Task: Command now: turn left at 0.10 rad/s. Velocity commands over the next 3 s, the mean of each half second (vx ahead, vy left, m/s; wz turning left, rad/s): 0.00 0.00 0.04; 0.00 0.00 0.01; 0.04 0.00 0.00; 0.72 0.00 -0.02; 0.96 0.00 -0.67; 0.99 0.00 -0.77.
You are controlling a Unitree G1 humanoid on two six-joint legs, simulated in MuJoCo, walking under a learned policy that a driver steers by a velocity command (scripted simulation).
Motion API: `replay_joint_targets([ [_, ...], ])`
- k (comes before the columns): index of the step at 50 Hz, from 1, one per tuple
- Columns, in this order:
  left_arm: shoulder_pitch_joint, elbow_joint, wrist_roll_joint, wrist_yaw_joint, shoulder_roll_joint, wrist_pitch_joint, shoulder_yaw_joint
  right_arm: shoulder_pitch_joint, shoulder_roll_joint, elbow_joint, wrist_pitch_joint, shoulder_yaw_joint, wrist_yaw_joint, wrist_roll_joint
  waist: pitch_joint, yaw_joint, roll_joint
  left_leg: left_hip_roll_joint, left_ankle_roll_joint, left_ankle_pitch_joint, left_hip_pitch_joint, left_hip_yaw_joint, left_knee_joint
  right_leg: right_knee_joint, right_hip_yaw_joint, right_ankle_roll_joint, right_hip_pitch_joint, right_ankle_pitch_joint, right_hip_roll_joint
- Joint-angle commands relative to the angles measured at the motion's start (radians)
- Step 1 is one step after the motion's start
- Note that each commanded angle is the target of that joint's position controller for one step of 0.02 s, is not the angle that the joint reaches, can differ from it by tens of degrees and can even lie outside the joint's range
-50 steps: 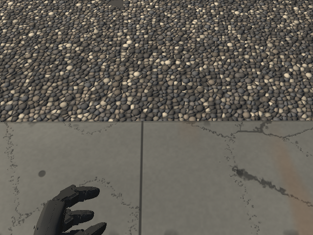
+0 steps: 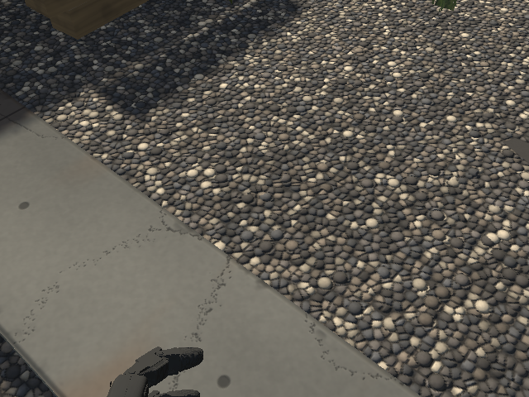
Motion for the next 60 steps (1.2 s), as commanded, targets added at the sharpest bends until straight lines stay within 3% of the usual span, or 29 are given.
replay_joint_targets([
  [1,0.047,-0.057,0.015,0.015,0.158,0.006,0.065,0.13,-0.049,-0.024,-0.013,-0.029,0.015,-0.033,-0.22,0.018,-0.254,-0.037,0.092,0.408,-0.007,0.061,0.287,-0.715,0.613,-0.257,0.244,0.287,-0.141],
  [2,0.023,-0.053,0.039,0.028,0.17,0.02,0.073,0.027,-0.022,-0.05,0.001,-0.03,0.029,-0.033,-0.153,0.047,-0.364,-0.111,0.072,-0.19,-0.147,0.016,0.547,-0.936,0.83,-0.353,0.203,0.132,-0.244],
  [3,0.038,-0.028,0.05,0.019,0.233,0.003,0.096,-0.09,-0.033,-0.071,0.012,-0.042,0.032,-0.016,-0.078,0.112,-0.348,-0.184,0.022,-0.518,-0.328,-0.095,1.062,-1.061,0.955,-0.415,0.197,0.207,-0.291],
  [4,0.032,-0.005,0.025,0.01,0.25,-0.032,0.101,-0.151,0.0,-0.115,0.009,-0.035,0.026,-0.003,-0.015,0.099,-0.319,-0.25,-0.016,-0.568,-0.492,-0.219,1.366,-1.02,0.905,-0.398,0.211,0.383,-0.291],
  [5,0.006,0.022,0.008,0.008,0.209,-0.044,0.097,-0.123,0.005,-0.129,0.004,-0.024,0.019,-0.007,0.026,0.051,-0.301,-0.238,-0.029,-0.518,-0.585,-0.215,1.454,-0.954,0.768,-0.327,0.238,0.493,-0.27],
  [6,0.011,0.056,-0.005,0.009,0.161,-0.041,0.094,-0.092,-0.037,-0.134,0.002,-0.026,0.0,-0.02,0.05,0.019,-0.246,-0.212,-0.032,-0.429,-0.627,-0.169,1.478,-0.878,0.651,-0.246,0.267,0.502,-0.244],
  [7,0.039,0.098,-0.011,0.013,0.124,-0.026,0.095,-0.08,-0.061,-0.137,-0.006,-0.025,-0.008,-0.025,0.052,0.003,-0.136,-0.189,-0.036,-0.321,-0.607,-0.116,1.463,-0.813,0.524,-0.177,0.271,0.461,-0.207],
  [9,0.072,0.128,0.005,0.03,0.107,-0.019,0.093,-0.063,-0.034,-0.149,-0.012,-0.013,0.002,-0.019,0.039,-0.014,-0.107,-0.195,-0.043,-0.191,-0.568,-0.066,1.471,-0.783,0.406,-0.158,0.282,0.434,-0.171],
  [11,0.095,0.12,0.013,0.05,0.114,-0.023,0.095,-0.088,-0.024,-0.185,-0.012,-0.006,0.011,-0.003,0.019,-0.003,-0.128,-0.2,-0.049,-0.123,-0.593,-0.083,1.439,-0.784,0.363,-0.177,0.345,0.469,-0.172],
  [17,0.182,0.092,-0.006,0.095,0.181,-0.035,0.121,-0.152,-0.045,-0.265,-0.004,-0.003,0.02,-0.014,-0.031,0.043,-0.167,-0.165,-0.085,-0.11,-0.643,-0.114,1.314,-0.807,0.414,-0.221,0.518,0.545,-0.234],
  [25,0.1,0.038,-0.015,0.089,0.27,-0.025,0.145,-0.15,-0.024,-0.273,0.0,0.021,0.036,-0.009,0.001,0.015,-0.184,-0.026,-0.058,-0.054,-0.487,-0.049,0.955,-0.719,0.395,-0.144,0.334,0.466,-0.247],
  [28,0.05,0.046,-0.014,0.062,0.266,-0.009,0.147,-0.034,-0.04,-0.178,-0.005,0.003,0.053,0.01,-0.044,-0.017,-0.176,-0.012,0.001,0.2,-0.127,0.072,0.526,-0.616,0.269,-0.072,0.195,0.382,-0.205],
  [30,0.048,0.087,-0.012,0.042,0.205,0.0,0.131,0.087,-0.045,-0.082,-0.011,-0.025,0.058,0.01,-0.039,-0.057,-0.129,-0.007,0.031,0.521,0.09,0.142,0.169,-0.454,0.183,-0.021,0.177,0.448,-0.17],
  [31,0.065,0.111,-0.014,0.039,0.159,0.006,0.12,0.098,-0.027,-0.049,-0.02,-0.026,0.062,-0.001,0.0,-0.051,-0.052,-0.002,0.027,0.661,0.118,0.14,-0.015,-0.28,0.101,0.012,0.209,0.464,-0.1],
  [32,0.099,0.148,-0.019,0.038,0.093,0.015,0.109,0.101,0.012,-0.03,-0.037,-0.007,0.07,-0.031,0.038,-0.049,0.084,0.03,0.042,0.778,0.118,0.07,-0.122,-0.011,0.042,0.033,0.188,0.103,0.001],
  [33,0.128,0.161,-0.023,0.031,0.015,0.013,0.102,0.14,-0.063,-0.015,-0.074,0.008,0.08,-0.078,0.031,-0.019,0.247,0.138,0.004,1.451,0.178,-0.072,0.17,0.421,0.136,0.084,-0.044,-0.183,0.082],
  [34,0.286,0.2,-0.052,0.011,-0.026,0.007,0.092,0.183,-0.147,0.006,-0.08,-0.01,0.094,-0.075,-0.058,0.046,0.259,0.266,0.048,1.616,0.183,-0.178,0.251,0.575,0.287,0.124,-0.087,-0.083,0.08],
  [35,0.346,0.25,-0.044,-0.001,0.027,0.003,0.098,0.124,-0.162,-0.007,-0.066,-0.011,0.097,-0.058,-0.109,0.069,0.221,0.273,0.097,1.442,0.221,-0.165,0.272,0.62,0.312,0.143,-0.114,-0.017,0.095],
  [36,0.232,0.237,-0.023,0.006,0.069,0.001,0.107,0.084,-0.161,-0.014,-0.033,-0.008,0.082,-0.066,-0.081,0.052,0.137,0.263,0.132,1.068,0.205,-0.161,0.24,0.651,0.314,0.148,-0.18,0.023,0.125],
  [37,0.142,0.237,-0.019,0.019,0.062,0.005,0.103,0.045,-0.133,-0.014,-0.017,0.009,0.061,-0.064,-0.077,0.049,0.111,0.279,0.148,0.95,0.2,-0.185,0.214,0.685,0.297,0.15,-0.217,0.039,0.119],
  [38,0.091,0.202,-0.03,0.028,0.057,0.007,0.094,-0.003,-0.139,-0.019,-0.017,0.02,0.048,-0.057,-0.05,0.077,0.146,0.348,0.226,0.815,0.178,-0.257,0.146,0.684,0.275,0.157,-0.25,0.076,0.09],
  [39,0.008,0.144,-0.057,0.046,0.058,0.028,0.083,-0.042,-0.138,-0.011,-0.017,0.018,0.02,-0.046,0.032,0.074,0.253,0.404,0.279,0.445,0.079,-0.381,0.015,0.607,0.257,0.163,-0.265,0.112,0.053],
  [40,-0.048,0.166,-0.059,0.056,0.097,0.035,0.1,0.016,-0.03,0.001,-0.023,0.047,-0.007,-0.061,0.057,0.007,0.145,0.393,0.295,0.244,0.042,-0.361,-0.013,0.74,0.299,0.148,-0.264,0.184,0.087],
  [42,-0.011,0.193,-0.034,0.061,0.079,0.045,0.098,0.085,0.013,0.029,-0.029,0.062,-0.025,-0.052,0.052,-0.016,0.1,0.311,0.262,0.111,0.072,-0.283,-0.008,0.774,0.299,0.119,-0.245,0.238,0.121],
  [43,0.059,0.218,-0.027,0.052,0.111,0.039,0.106,0.112,0.023,0.043,-0.025,0.056,-0.023,-0.037,0.045,-0.011,0.053,0.217,0.217,0.039,0.1,-0.201,0.026,0.654,0.296,0.102,-0.22,0.387,0.131],
  [44,0.087,0.239,-0.027,0.037,0.092,0.035,0.107,0.118,0.091,0.055,-0.029,0.076,-0.025,-0.047,0.026,-0.009,0.019,0.181,0.197,-0.003,0.073,-0.152,0.015,0.594,0.305,0.086,-0.137,0.46,0.119],
  [46,0.11,0.243,-0.03,0.02,0.064,0.03,0.104,0.128,0.125,0.078,-0.032,0.082,-0.028,-0.044,0.025,0.002,0.069,0.163,0.205,0.016,0.071,-0.133,-0.008,0.543,0.282,0.089,-0.075,0.49,0.118],
  [53,0.108,0.267,-0.021,0.013,0.04,0.027,0.104,0.187,0.116,0.108,-0.04,0.059,-0.039,-0.055,0.043,-0.011,0.056,0.213,0.299,0.301,0.225,-0.179,-0.007,0.414,0.303,0.106,-0.057,0.4,0.097],
  [60,0.051,0.307,-0.02,-0.013,0.027,-0.002,0.092,0.237,0.149,0.151,-0.008,0.054,-0.036,-0.037,0.064,-0.041,0.006,0.135,0.245,0.365,0.278,-0.056,-0.021,0.129,0.166,0.075,0.027,0.353,0.041],
])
